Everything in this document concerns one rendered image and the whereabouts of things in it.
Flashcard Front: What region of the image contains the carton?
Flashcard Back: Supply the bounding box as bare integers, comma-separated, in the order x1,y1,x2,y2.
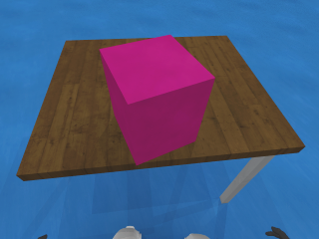
99,35,215,165

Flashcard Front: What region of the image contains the robot left thigh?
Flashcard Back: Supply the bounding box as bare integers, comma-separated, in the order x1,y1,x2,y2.
113,227,142,239

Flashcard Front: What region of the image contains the right robot hand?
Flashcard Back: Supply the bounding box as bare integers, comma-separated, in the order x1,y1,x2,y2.
265,226,290,239

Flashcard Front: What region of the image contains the table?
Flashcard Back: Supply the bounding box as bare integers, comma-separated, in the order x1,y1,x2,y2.
16,35,305,204

